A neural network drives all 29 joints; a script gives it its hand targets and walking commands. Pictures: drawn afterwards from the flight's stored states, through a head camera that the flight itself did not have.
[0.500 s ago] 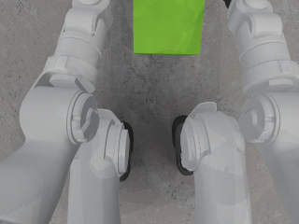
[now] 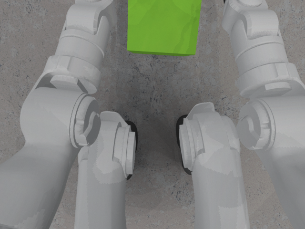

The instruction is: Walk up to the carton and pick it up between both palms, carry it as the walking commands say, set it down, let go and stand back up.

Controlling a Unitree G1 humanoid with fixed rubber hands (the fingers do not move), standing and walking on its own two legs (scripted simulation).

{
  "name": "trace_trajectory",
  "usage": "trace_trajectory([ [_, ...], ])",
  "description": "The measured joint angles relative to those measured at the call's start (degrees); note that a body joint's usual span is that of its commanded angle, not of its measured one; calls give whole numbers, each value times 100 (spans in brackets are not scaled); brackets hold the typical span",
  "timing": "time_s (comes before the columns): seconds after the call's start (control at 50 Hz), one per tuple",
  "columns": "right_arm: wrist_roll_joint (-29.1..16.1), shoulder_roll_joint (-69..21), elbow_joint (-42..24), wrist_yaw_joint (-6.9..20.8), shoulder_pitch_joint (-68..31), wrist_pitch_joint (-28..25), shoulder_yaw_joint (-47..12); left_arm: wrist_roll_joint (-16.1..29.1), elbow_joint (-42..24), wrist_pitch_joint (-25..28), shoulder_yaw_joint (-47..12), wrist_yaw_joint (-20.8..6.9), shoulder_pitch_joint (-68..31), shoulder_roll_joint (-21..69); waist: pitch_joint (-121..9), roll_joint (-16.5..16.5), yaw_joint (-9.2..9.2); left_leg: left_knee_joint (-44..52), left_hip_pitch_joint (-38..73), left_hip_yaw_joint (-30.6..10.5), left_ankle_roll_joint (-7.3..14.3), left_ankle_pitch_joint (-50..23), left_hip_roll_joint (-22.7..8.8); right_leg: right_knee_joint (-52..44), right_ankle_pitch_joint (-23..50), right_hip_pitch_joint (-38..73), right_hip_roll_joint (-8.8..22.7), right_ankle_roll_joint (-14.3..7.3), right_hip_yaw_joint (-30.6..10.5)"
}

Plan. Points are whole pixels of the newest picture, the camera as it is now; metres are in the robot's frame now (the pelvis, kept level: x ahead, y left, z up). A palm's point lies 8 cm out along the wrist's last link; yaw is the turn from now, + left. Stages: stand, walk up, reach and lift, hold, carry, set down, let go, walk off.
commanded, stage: reach and lift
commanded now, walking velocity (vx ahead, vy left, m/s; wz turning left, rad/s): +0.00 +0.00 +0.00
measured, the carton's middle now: out of the picture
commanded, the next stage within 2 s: none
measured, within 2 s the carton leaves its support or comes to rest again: neither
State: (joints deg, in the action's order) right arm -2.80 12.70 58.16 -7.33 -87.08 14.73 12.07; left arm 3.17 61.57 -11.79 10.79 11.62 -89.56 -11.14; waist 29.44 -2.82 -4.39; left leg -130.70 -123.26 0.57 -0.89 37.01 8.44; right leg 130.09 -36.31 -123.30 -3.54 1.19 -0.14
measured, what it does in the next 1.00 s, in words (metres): rises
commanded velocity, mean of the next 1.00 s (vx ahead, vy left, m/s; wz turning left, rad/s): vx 0.00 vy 0.00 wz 0.00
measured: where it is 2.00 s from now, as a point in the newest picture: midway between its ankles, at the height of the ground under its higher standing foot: (157, 156)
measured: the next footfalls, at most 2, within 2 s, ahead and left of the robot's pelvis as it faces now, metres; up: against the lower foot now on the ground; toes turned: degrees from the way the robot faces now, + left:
none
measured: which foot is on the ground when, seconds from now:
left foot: down 0.00-1.00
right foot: down 0.00-1.00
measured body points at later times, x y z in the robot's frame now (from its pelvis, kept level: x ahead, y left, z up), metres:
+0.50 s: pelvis +0.00 +0.00 +0.04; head +0.37 -0.04 +0.29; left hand +0.58 +0.05 -0.11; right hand +0.55 -0.18 -0.12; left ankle +0.10 +0.11 -0.33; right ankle +0.11 -0.12 -0.33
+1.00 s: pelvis +0.00 -0.01 +0.08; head +0.33 -0.04 +0.39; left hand +0.56 +0.06 -0.02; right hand +0.53 -0.18 -0.03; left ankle +0.10 +0.11 -0.33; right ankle +0.11 -0.12 -0.33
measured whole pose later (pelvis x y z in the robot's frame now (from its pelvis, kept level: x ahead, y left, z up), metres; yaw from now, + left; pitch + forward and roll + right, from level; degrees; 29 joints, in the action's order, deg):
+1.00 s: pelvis +0.00 -0.01 +0.08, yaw +0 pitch +40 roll +2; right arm 12.0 0.9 44.9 -13.9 -75.5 19.6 23.8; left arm -13.6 46.5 -17.0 26.4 11.9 -77.1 1.5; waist 7.3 -2.1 -2.8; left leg -111.6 -119.7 -2.2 -3.2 32.5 9.8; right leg 111.6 -30.5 -121.2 -8.3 2.4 -3.6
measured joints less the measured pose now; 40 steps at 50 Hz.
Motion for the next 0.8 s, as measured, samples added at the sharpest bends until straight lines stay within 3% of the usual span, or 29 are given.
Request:
trace_trajectory([
  [0.24, 850, -231, -521, 85, -47, 434, 696, -703, -346, -336, 722, -8, -138, 275, -501, -29, -1, 480, -129, -96, -88, -242, 88, -469, 244, -141, -85, 38, -50],
  [0.36, 1015, -380, -888, 13, 174, 542, 822, -889, -755, -428, 869, 29, 130, 487, -719, 2, 4, 695, -144, -132, -121, -238, 105, -676, 270, -188, -164, 55, -96],
  [0.42, 973, -470, -1044, -218, 292, 560, 776, -886, -944, -442, 866, 69, 279, 568, -832, 15, 17, 777, -140, -139, -145, -222, 117, -744, 269, -206, -210, 65, -133],
  [0.5, 861, -649, -1179, -824, 467, 538, 660, -876, -1151, -448, 836, 213, 486, 707, -1077, 24, 47, 886, -139, -148, -185, -204, 143, -825, 261, -233, -272, 85, -192],
  [0.54, 841, -769, -1167, -1129, 547, 498, 644, -939, -1188, -444, 861, 374, 576, 803, -1244, 29, 64, 954, -134, -157, -203, -201, 153, -880, 263, -240, -299, 88, -214],
  [0.58, 890, -891, -1107, -1223, 615, 453, 679, -1048, -1174, -432, 926, 631, 653, 894, -1419, 29, 74, 1034, -120, -173, -216, -207, 157, -956, 277, -235, -320, 85, -225],
  [0.62, 1007, -989, -1042, -1221, 682, 418, 753, -1162, -1134, -421, 1021, 819, 706, 978, -1576, 20, 84, 1132, -93, -191, -225, -227, 163, -1051, 301, -213, -331, 80, -235],
  [0.66, 1130, -1037, -1023, -1164, 770, 393, 837, -1284, -1078, -404, 1130, 771, 746, 1030, -1712, 5, 97, 1246, -56, -205, -231, -263, 169, -1160, 335, -178, -338, 80, -248],
  [0.8, 1400, -975, -1108, -408, 979, 410, 1081, -1505, -1077, -398, 1404, 178, 929, 1042, -1993, -20, 129, 1602, 101, -240, -222, -406, 153, -1531, 496, -28, -398, 111, -301],
])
